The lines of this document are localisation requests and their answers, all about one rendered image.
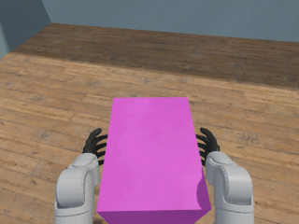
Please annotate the left robot hand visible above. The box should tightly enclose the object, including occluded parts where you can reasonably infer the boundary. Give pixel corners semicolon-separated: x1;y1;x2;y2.
82;128;108;166

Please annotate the robot right forearm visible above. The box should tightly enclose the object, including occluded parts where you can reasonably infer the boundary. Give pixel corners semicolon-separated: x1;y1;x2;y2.
205;151;254;224

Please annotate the carton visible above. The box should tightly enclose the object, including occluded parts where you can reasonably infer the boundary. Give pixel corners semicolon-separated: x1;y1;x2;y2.
96;97;211;224

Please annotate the robot left forearm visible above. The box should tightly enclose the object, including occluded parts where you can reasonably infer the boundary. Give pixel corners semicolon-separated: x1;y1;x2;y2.
53;153;100;224

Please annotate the right robot hand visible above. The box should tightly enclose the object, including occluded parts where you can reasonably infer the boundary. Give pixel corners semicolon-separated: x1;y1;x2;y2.
195;127;221;166

